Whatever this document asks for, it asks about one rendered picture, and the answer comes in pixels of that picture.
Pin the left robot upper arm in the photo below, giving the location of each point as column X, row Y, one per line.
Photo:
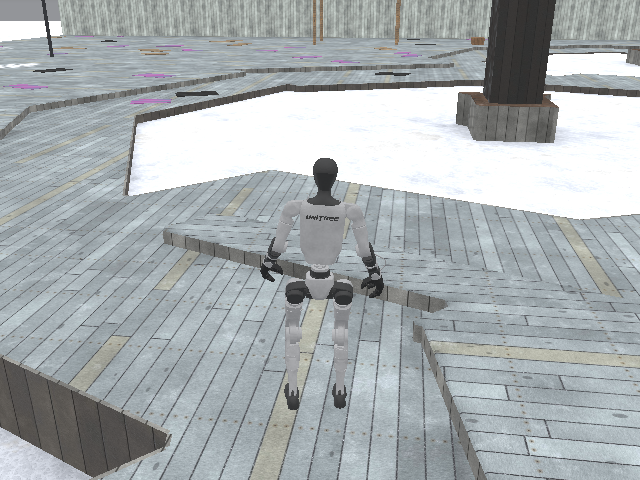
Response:
column 291, row 209

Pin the right robot hand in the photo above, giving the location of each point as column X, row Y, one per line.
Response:
column 372, row 283

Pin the left robot forearm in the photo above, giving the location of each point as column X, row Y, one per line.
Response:
column 271, row 256

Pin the right robot upper arm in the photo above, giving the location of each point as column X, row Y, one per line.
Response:
column 354, row 213

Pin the left robot hand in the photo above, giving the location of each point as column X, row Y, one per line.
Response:
column 264, row 271

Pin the robot right thigh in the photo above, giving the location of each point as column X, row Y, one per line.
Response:
column 342, row 302

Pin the right robot forearm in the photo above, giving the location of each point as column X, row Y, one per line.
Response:
column 372, row 265

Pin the right robot shin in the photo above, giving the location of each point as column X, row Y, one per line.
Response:
column 340, row 363

